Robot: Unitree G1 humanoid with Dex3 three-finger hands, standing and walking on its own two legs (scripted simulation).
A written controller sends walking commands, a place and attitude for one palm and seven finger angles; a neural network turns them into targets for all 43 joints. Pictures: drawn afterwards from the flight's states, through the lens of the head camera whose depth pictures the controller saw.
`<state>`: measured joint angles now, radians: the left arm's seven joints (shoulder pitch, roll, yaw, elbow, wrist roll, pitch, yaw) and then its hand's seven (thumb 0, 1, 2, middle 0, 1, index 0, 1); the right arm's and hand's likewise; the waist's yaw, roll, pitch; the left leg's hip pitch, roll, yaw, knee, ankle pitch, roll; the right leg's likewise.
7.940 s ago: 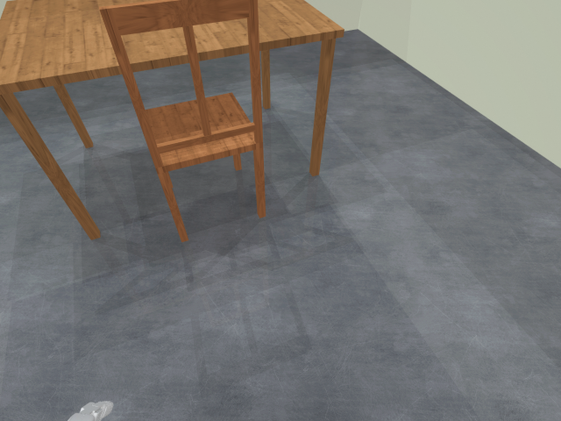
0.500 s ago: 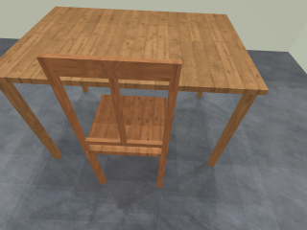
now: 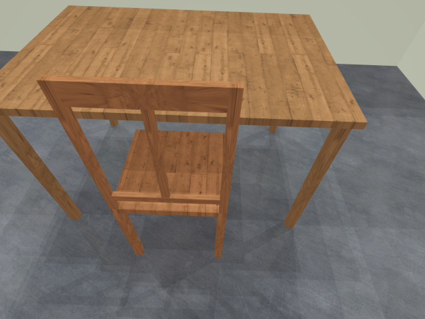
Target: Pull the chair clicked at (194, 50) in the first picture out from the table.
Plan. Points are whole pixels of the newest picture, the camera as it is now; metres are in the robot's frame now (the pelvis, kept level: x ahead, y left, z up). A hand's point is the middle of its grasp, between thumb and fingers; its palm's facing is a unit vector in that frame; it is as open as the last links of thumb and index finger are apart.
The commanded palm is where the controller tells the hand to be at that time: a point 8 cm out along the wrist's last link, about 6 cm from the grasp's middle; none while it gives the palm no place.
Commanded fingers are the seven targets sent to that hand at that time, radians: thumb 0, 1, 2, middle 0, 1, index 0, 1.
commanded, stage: look again from close up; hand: left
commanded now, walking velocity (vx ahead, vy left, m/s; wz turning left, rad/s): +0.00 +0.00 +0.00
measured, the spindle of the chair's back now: (158, 160) +0.50 +0.18 -0.06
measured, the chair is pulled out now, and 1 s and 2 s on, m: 0.00 0.00 0.00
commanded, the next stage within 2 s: shuffle to correct the standing spot in 0.96 s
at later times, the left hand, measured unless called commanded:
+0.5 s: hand out of the picture -0.02 +0.13 -0.17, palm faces +0.03 -0.98 -0.17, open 7.3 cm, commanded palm none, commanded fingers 0.00 0.90 0.90 -0.20 -0.30 -0.20 -0.30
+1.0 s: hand out of the picture -0.03 +0.12 -0.17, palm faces +0.05 -0.99 -0.16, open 7.4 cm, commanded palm none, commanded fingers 0.00 0.90 0.90 -0.20 -0.30 -0.20 -0.30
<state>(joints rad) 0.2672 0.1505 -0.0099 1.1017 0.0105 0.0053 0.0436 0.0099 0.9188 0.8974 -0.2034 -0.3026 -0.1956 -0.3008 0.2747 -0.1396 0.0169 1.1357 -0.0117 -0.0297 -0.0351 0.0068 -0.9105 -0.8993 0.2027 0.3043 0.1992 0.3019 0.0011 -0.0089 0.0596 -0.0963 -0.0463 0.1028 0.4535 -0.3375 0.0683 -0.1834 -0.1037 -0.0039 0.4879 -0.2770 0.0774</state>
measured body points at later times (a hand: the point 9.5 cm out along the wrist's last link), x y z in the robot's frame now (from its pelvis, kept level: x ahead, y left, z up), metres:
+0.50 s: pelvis +0.00 -0.03 +0.00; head +0.01 -0.02 +0.45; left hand -0.02 +0.19 -0.16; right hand +0.00 -0.25 -0.16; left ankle -0.05 +0.07 -0.74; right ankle -0.01 -0.17 -0.74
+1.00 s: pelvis -0.01 -0.04 +0.01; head +0.00 -0.03 +0.46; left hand -0.03 +0.17 -0.16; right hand -0.02 -0.25 -0.15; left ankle -0.05 +0.07 -0.74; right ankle -0.01 -0.17 -0.74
